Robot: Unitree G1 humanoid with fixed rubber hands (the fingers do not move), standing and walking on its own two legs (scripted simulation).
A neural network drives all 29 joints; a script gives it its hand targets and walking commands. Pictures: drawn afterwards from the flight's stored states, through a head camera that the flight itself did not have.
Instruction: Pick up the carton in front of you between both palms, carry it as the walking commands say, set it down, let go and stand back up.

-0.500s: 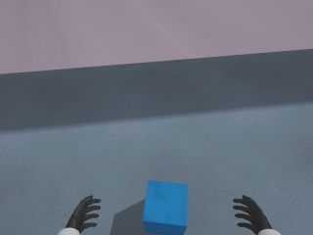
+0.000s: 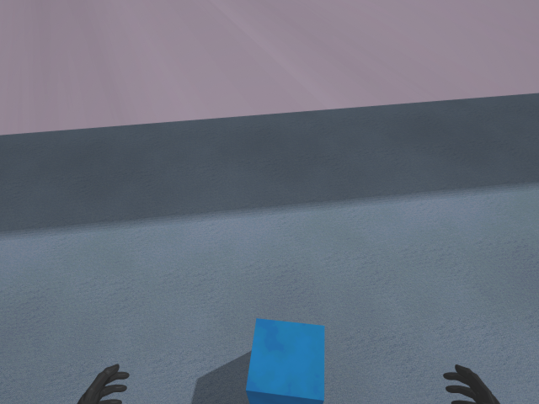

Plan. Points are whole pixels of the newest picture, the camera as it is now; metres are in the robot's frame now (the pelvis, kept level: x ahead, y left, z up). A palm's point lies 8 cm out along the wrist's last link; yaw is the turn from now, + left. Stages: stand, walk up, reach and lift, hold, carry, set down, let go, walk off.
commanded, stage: stand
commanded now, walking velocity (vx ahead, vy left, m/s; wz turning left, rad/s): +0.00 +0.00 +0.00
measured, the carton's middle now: (286, 369) +0.36 -0.01 -0.65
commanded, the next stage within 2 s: none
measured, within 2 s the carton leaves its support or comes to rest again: neither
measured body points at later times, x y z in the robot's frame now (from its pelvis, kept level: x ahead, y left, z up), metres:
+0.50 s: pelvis +0.00 +0.00 +0.01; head +0.00 +0.00 +0.46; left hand +0.13 +0.30 -0.10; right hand +0.13 -0.30 -0.10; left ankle -0.02 +0.11 -0.74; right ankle -0.03 -0.11 -0.74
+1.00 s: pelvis -0.01 +0.00 +0.01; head -0.02 +0.00 +0.46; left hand +0.09 +0.31 -0.10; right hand +0.09 -0.31 -0.10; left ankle -0.02 +0.11 -0.74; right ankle -0.03 -0.11 -0.74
